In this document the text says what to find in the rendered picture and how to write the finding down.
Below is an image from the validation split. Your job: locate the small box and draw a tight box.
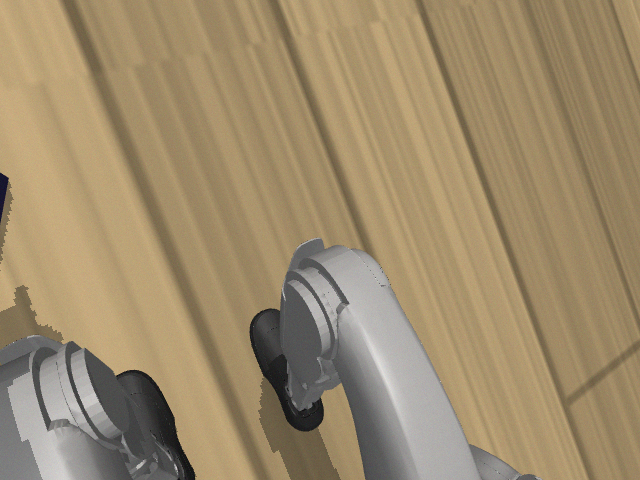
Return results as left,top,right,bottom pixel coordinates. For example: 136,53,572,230
0,173,9,223

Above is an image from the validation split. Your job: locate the right robot foot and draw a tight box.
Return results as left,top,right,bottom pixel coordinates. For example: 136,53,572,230
250,309,324,432

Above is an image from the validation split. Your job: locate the left robot foot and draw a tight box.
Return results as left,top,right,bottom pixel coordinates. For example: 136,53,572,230
116,370,195,480

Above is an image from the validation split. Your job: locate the right robot hand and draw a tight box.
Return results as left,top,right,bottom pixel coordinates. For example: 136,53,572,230
469,444,522,480

